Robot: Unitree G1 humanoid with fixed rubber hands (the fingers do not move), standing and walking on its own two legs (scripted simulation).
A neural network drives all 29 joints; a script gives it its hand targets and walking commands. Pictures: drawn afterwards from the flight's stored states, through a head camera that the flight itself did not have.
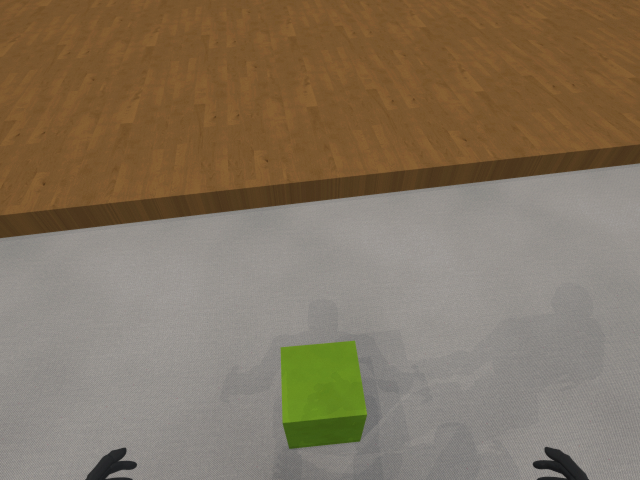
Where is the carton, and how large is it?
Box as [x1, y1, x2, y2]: [281, 341, 366, 448]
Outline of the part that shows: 354,341 281,347 282,421 289,448 359,441 366,416 366,411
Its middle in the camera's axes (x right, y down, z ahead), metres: +0.00 +0.45 +1.11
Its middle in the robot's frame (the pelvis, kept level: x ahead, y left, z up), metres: +0.45 +0.02 -0.66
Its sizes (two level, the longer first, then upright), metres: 0.210 0.200 0.250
